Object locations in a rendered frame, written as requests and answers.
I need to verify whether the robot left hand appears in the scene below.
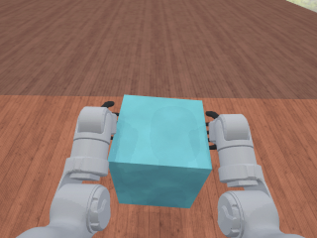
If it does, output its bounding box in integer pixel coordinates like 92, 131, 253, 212
101, 101, 120, 140

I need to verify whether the robot left forearm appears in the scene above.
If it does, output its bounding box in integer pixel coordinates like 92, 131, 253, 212
50, 106, 117, 221

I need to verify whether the right robot upper arm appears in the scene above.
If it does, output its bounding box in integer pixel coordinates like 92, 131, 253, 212
217, 190, 305, 238

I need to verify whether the robot right hand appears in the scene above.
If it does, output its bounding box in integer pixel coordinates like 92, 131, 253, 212
205, 111, 219, 150

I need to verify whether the robot right forearm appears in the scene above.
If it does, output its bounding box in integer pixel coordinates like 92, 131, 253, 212
208, 114, 279, 226

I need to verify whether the carton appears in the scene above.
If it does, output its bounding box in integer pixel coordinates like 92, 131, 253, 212
107, 94, 213, 208

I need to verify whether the left robot upper arm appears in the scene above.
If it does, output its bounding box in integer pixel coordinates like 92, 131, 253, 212
16, 183, 111, 238

